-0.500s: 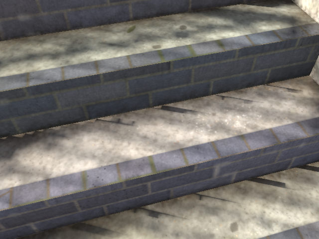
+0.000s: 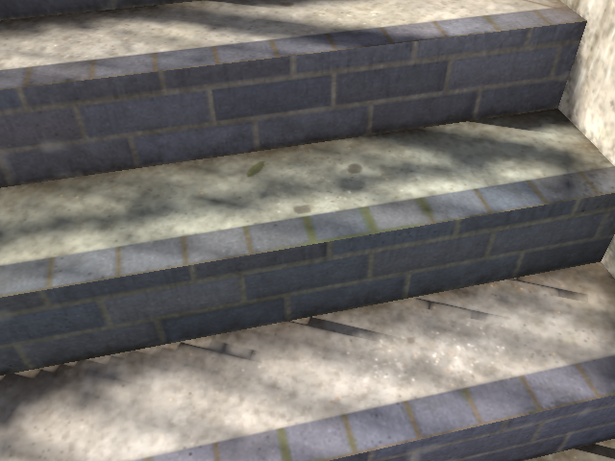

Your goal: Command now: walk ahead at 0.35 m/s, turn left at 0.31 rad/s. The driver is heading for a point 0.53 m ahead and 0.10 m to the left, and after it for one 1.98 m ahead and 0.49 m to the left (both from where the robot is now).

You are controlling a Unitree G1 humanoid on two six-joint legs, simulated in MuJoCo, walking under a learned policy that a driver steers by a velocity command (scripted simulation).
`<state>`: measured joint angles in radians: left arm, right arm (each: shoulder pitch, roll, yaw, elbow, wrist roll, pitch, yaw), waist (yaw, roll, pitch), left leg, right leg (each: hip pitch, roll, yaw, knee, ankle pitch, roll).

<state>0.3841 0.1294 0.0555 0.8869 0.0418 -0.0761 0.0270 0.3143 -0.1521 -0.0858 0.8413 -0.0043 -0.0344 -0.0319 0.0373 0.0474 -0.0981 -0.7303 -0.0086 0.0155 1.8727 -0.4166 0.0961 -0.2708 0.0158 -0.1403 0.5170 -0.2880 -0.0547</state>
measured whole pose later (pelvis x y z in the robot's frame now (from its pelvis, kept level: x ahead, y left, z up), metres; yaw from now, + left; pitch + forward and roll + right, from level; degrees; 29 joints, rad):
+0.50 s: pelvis +0.18 +0.11 +0.15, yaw +15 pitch +3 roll +0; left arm 0.14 0.14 0.04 0.61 0.06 -0.11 0.00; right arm 0.36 -0.20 -0.07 0.92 -0.02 -0.04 -0.01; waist 0.02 -0.03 -0.08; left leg -0.53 -0.13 0.07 0.91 -0.43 0.14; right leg -0.94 -0.02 0.07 2.11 0.03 -0.09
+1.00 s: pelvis +0.43 +0.17 +0.33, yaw +4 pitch +2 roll -5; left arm 0.22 0.26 0.08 0.90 0.02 -0.02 0.05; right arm 0.22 -0.15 -0.04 0.66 -0.03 -0.11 -0.02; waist -0.02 0.00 -0.05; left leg -0.83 -0.04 -0.11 2.10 -0.16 0.08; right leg -0.52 0.18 -0.17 0.81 -0.34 -0.16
